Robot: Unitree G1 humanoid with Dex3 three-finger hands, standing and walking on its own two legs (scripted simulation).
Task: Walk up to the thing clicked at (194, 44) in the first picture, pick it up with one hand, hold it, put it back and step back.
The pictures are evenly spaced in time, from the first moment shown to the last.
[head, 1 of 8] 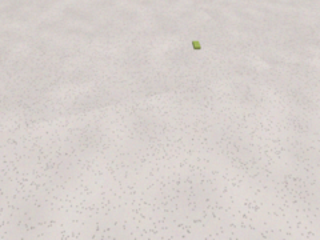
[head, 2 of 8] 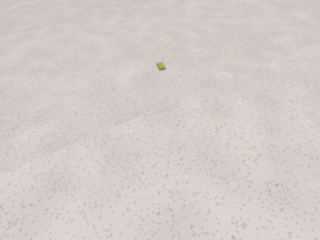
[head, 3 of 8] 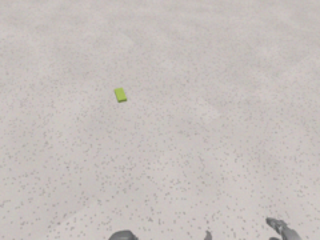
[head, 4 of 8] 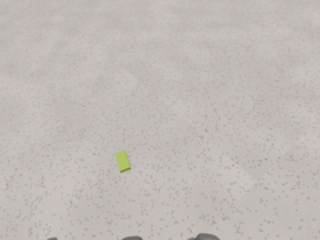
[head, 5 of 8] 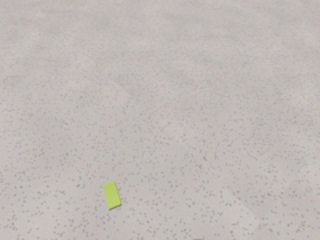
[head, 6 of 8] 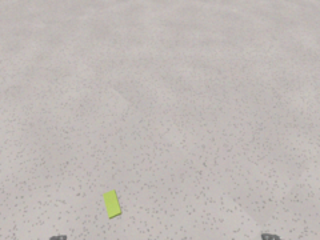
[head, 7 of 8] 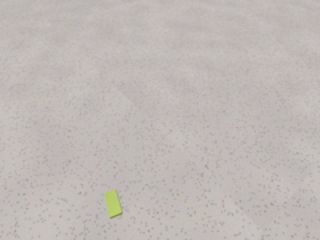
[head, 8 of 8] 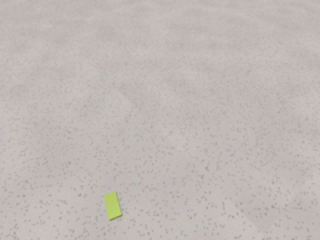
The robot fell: no
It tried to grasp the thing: no
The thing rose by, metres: 0.00
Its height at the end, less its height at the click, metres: +0.00
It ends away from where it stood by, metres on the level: 0.00
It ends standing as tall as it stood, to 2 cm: yes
